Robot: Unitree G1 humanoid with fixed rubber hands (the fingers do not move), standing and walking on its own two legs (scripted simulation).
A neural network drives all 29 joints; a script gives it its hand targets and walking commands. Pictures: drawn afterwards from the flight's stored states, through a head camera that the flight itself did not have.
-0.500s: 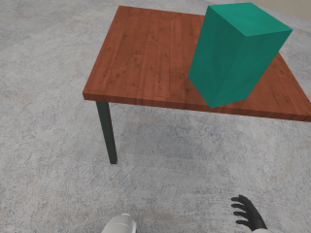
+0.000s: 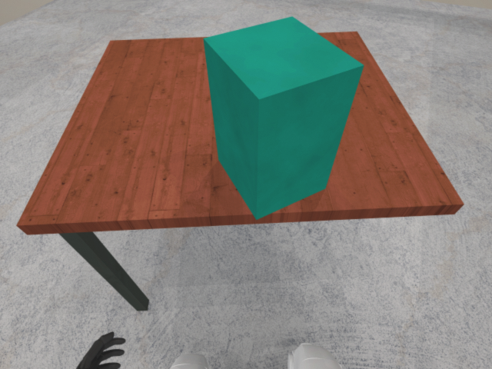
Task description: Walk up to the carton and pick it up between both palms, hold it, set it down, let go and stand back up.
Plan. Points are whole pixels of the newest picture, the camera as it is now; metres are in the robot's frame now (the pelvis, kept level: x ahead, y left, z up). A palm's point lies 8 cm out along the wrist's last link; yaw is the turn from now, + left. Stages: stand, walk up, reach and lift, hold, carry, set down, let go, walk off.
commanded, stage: walk up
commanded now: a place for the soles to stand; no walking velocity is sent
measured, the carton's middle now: (273, 124) +0.50 -0.05 +0.10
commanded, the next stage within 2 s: none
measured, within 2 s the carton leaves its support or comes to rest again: neither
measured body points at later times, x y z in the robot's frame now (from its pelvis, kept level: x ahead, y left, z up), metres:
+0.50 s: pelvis +0.06 -0.06 +0.01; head +0.12 -0.05 +0.45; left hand +0.17 +0.23 -0.09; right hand +0.26 -0.30 -0.09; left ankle +0.15 +0.07 -0.70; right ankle +0.07 -0.17 -0.71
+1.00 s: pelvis +0.04 -0.03 +0.02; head +0.04 -0.02 +0.47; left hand +0.12 +0.24 -0.07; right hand +0.21 -0.27 -0.07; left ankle +0.05 +0.10 -0.70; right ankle +0.07 -0.17 -0.70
